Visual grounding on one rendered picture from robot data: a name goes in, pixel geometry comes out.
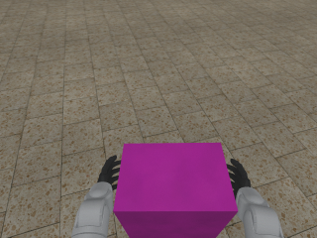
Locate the robot right forearm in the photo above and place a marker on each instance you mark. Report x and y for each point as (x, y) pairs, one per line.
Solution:
(260, 220)

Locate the robot left forearm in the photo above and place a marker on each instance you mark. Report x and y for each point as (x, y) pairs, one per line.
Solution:
(93, 214)

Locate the carton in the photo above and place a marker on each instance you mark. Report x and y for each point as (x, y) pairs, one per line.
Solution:
(174, 190)

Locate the left robot hand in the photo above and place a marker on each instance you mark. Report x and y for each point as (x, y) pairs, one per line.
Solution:
(107, 172)

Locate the right robot hand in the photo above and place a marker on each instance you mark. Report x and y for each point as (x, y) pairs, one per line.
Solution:
(239, 176)

